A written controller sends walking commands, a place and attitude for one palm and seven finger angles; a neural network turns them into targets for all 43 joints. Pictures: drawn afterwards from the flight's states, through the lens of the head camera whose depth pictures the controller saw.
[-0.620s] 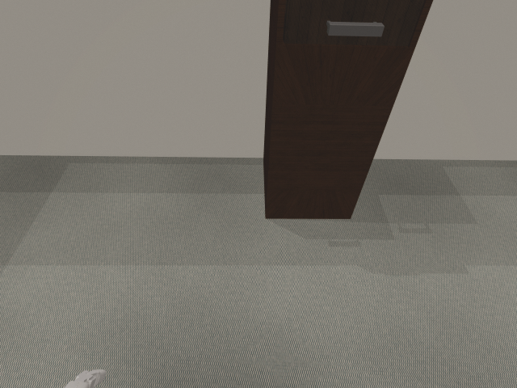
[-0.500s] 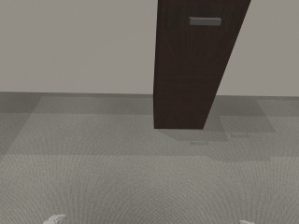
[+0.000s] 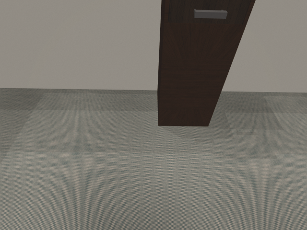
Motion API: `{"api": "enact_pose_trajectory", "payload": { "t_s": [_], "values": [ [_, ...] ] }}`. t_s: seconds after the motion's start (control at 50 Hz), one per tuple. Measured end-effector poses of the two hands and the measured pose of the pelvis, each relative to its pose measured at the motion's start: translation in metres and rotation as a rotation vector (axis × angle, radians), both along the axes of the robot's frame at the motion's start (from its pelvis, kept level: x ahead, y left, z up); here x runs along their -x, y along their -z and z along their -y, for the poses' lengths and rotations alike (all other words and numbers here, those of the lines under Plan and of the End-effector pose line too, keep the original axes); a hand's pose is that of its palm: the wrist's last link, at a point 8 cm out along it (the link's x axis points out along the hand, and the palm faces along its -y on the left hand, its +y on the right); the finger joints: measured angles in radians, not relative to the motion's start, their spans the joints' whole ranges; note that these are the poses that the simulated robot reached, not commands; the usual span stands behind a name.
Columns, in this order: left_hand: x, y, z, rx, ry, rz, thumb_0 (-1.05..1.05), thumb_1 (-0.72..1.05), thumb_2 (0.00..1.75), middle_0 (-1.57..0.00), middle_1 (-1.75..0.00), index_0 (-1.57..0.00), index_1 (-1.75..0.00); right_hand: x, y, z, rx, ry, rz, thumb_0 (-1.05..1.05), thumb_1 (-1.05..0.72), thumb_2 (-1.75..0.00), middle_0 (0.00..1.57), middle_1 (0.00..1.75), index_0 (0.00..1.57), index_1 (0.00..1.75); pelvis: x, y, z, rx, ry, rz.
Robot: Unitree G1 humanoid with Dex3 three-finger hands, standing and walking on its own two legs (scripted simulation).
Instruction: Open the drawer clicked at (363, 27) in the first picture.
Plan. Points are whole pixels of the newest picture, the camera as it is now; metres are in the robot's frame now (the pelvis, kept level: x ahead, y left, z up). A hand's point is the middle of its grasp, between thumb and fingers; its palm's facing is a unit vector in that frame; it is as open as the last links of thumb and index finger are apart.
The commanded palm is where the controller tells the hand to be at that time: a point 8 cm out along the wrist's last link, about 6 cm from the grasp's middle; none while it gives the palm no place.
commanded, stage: stand and wait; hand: left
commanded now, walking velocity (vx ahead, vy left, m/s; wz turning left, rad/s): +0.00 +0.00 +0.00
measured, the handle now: (209, 12) +1.05 -0.22 +0.15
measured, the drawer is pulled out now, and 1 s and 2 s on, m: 0.00 0.00 0.00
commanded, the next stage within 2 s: look at it before walking up in 0.20 s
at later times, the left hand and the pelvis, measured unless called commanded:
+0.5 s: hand out of the picture +0.09 +0.23 -0.15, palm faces -0.03 -0.94 -0.33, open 7.4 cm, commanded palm none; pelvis +0.01 -0.01 +0.00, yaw +0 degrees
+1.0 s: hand out of the picture +0.09 +0.24 -0.15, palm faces -0.04 -0.94 -0.34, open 7.4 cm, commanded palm none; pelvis +0.01 -0.01 +0.00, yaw -1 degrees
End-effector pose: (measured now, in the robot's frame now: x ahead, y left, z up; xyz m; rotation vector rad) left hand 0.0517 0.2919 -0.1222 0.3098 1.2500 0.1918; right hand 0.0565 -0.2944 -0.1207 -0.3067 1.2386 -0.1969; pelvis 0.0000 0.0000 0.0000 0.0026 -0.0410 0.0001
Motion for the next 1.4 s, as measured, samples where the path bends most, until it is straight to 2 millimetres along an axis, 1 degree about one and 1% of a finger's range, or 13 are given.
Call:
{"api": "enact_pose_trajectory", "payload": {
  "t_s": [0.14, 0.34, 0.46, 0.82, 1.04, 1.14, 1.24, 1.3, 1.36, 1.4],
  "values": [
    [-0.008, -0.003, 0.002, -0.006, 0.007, 0.02, 0.01, 0.91, 0.89, -0.2, -0.3, -0.2, -0.3, 0.0, 0.001, 0.002, -0.008, 0.003, 0.001, 0.01, -0.9, -0.9, 0.2, 0.3, 0.2, 0.3, 0.001, -0.001, 0.003, -0.001, 0.001, -0.002],
    [-0.024, -0.005, 0.009, 0.0, 0.023, 0.055, 0.01, 0.91, 0.89, -0.2, -0.3, -0.2, -0.3, -0.011, -0.001, 0.004, -0.01, -0.001, 0.029, 0.01, -0.9, -0.9, 0.2, 0.3, 0.2, 0.3, -0.002, -0.001, 0.007, -0.001, 0.004, -0.005],
    [-0.03, -0.005, 0.012, 0.004, 0.027, 0.062, 0.01, 0.91, 0.89, -0.2, -0.3, -0.2, -0.3, -0.018, -0.003, 0.006, -0.005, -0.004, 0.036, 0.01, -0.9, -0.9, 0.2, 0.3, 0.2, 0.3, -0.005, -0.002, 0.008, -0.001, 0.005, -0.007],
    [-0.032, -0.005, 0.01, 0.0, 0.022, 0.043, 0.01, 0.91, 0.89, -0.2, -0.3, -0.2, -0.3, -0.025, -0.005, 0.008, 0.001, -0.005, 0.033, 0.01, -0.9, -0.9, 0.2, 0.3, 0.2, 0.3, -0.011, -0.003, 0.009, 0.0, 0.008, -0.006],
    [-0.031, -0.004, 0.01, -0.005, 0.023, 0.024, 0.01, 0.91, 0.89, -0.2, -0.3, -0.2, -0.3, -0.026, -0.003, 0.006, 0.001, 0.011, 0.041, 0.01, -0.9, -0.9, 0.2, 0.3, 0.2, 0.3, -0.011, -0.002, 0.009, -0.001, 0.035, -0.012],
    [-0.027, 0.007, 0.024, 0.019, 0.049, -0.019, 0.01, 0.91, 0.89, -0.2, -0.3, -0.2, -0.3, -0.012, 0.006, -0.005, -0.026, 0.069, 0.055, 0.0, -0.9, -0.9, 0.2, 0.3, 0.2, 0.3, -0.006, 0.004, 0.009, -0.008, 0.084, -0.017],
    [-0.025, 0.02, 0.046, 0.053, 0.09, -0.045, 0.01, 0.91, 0.89, -0.2, -0.3, -0.2, -0.3, 0.014, 0.022, -0.013, -0.072, 0.136, 0.047, 0.0, -0.9, -0.9, 0.2, 0.3, 0.2, 0.3, 0.002, 0.013, 0.015, -0.033, 0.142, -0.014],
    [-0.025, 0.022, 0.063, 0.059, 0.112, -0.053, 0.01, 0.91, 0.89, -0.2, -0.3, -0.2, -0.3, 0.032, 0.035, -0.011, -0.106, 0.183, 0.04, 0.0, -0.9, -0.9, 0.2, 0.3, 0.2, 0.3, 0.006, 0.019, 0.024, -0.043, 0.185, -0.004],
    [-0.024, 0.025, 0.08, 0.053, 0.138, -0.032, 0.01, 0.91, 0.89, -0.2, -0.3, -0.2, -0.3, 0.047, 0.052, -0.003, -0.132, 0.224, 0.03, 0.0, -0.9, -0.9, 0.2, 0.3, 0.2, 0.3, 0.01, 0.028, 0.035, -0.037, 0.216, -0.006],
    [-0.02, 0.022, 0.09, 0.05, 0.143, -0.027, 0.01, 0.91, 0.89, -0.2, -0.3, -0.2, -0.3, 0.055, 0.053, 0.001, -0.139, 0.247, 0.013, 0.01, -0.9, -0.9, 0.2, 0.3, 0.2, 0.3, 0.015, 0.027, 0.04, -0.032, 0.22, -0.007]
  ]
}}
